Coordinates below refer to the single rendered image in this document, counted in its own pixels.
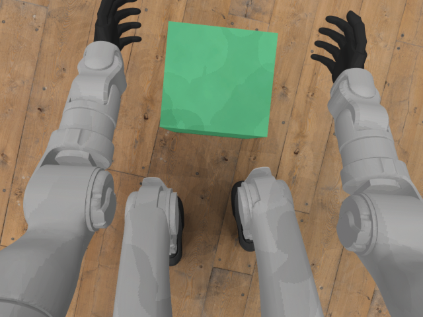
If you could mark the left robot forearm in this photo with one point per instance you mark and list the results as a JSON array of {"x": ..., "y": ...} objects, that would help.
[{"x": 86, "y": 130}]

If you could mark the right robot forearm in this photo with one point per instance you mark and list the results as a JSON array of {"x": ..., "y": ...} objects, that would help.
[{"x": 365, "y": 142}]

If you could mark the left robot hand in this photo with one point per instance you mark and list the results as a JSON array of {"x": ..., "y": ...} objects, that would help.
[{"x": 107, "y": 27}]

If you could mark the carton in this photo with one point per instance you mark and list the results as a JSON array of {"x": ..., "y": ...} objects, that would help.
[{"x": 218, "y": 81}]

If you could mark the robot right upper arm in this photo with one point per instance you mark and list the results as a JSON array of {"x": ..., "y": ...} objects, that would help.
[{"x": 386, "y": 232}]

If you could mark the robot thigh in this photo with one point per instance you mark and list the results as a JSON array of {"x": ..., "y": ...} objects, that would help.
[
  {"x": 143, "y": 285},
  {"x": 286, "y": 283}
]

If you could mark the left robot thigh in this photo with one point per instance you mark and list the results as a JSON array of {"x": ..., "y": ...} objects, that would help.
[{"x": 143, "y": 285}]

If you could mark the right robot hand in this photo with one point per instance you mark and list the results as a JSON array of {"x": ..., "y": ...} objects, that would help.
[{"x": 352, "y": 53}]

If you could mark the right robot thigh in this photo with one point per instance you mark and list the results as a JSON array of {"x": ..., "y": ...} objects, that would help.
[{"x": 286, "y": 283}]

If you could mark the robot left upper arm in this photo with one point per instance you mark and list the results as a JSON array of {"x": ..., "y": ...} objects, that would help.
[{"x": 65, "y": 206}]

